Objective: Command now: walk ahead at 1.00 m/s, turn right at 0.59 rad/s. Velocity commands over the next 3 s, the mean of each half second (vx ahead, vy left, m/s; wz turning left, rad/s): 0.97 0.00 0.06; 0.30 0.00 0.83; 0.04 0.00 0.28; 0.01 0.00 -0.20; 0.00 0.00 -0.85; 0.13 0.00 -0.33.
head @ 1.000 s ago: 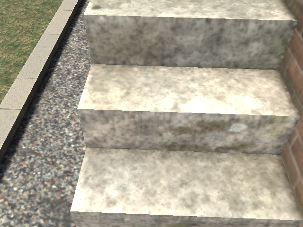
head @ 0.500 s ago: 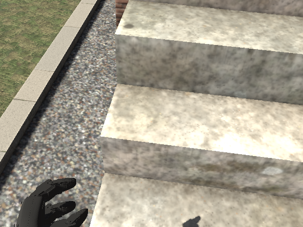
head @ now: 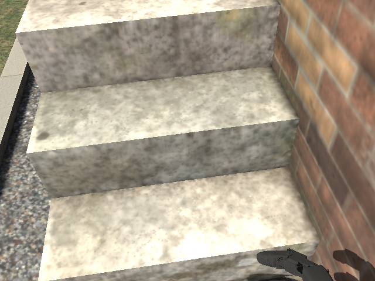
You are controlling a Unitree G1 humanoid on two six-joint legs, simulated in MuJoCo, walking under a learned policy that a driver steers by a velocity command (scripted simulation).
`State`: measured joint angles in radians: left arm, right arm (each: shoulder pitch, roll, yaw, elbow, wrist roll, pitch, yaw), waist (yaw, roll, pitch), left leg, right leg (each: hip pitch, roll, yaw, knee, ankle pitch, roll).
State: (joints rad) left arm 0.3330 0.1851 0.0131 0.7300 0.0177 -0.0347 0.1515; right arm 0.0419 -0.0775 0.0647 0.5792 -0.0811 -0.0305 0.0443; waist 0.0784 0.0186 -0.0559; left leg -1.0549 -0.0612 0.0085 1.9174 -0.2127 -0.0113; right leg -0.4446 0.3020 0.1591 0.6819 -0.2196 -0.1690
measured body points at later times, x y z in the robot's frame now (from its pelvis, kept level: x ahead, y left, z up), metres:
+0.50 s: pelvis +0.16 -0.07 +0.11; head +0.22 -0.14 +0.55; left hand +0.19 +0.22 +0.04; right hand +0.40 -0.24 -0.02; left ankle +0.23 -0.03 -0.52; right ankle +0.08 -0.12 -0.45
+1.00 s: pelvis +0.21 -0.01 +0.19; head +0.23 -0.05 +0.63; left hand +0.17 +0.25 +0.10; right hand +0.39 -0.21 +0.04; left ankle +0.17 +0.16 -0.42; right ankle +0.23 -0.18 -0.52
